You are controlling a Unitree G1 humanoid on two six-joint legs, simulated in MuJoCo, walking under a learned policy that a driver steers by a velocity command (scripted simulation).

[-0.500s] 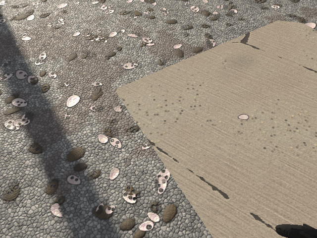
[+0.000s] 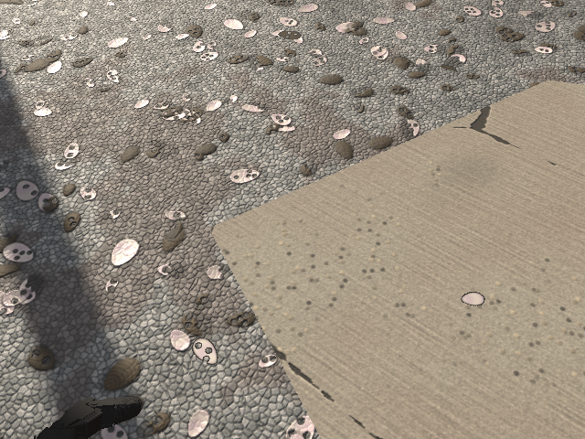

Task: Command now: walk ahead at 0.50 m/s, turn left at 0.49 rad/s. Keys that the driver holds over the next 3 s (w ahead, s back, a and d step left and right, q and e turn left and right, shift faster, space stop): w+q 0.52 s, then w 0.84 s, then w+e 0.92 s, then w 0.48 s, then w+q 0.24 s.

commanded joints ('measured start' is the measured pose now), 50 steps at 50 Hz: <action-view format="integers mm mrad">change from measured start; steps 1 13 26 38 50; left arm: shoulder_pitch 211 181 119 -49 394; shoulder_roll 128 186 182 91 214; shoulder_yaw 45 70 38 11 62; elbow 12 99 22 5 94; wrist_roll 2 -3 -31 -4 -18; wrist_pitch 7 2 -39 3 -2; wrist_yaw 5 19 7 -9 -26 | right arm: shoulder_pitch -68 -297 -65 -63 64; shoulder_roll -129 -29 -178 -147 -88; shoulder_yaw -29 -6 -62 -39 -2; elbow -112 -227 -230 -159 -121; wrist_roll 4 -11 -13 -20 -16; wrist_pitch -15 12 -7 -26 -24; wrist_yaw -4 51 43 7 5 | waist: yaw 137 125 -7 0 183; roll -112 -69 7 36 -246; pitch -85 46 -147 20 -382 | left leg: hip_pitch -513 -398 412 68 -432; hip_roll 105 144 293 162 -36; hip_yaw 3 95 -437 -47 -53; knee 292 -187 -652 -762 351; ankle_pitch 93 518 218 494 -74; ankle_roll -4 -20 296 196 7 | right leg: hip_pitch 499 334 -404 -157 815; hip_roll -341 -264 -96 -90 -391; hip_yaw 427 -87 73 13 729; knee -256 -384 754 100 -193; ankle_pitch -170 229 -241 325 -214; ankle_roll -173 -154 0 54 -310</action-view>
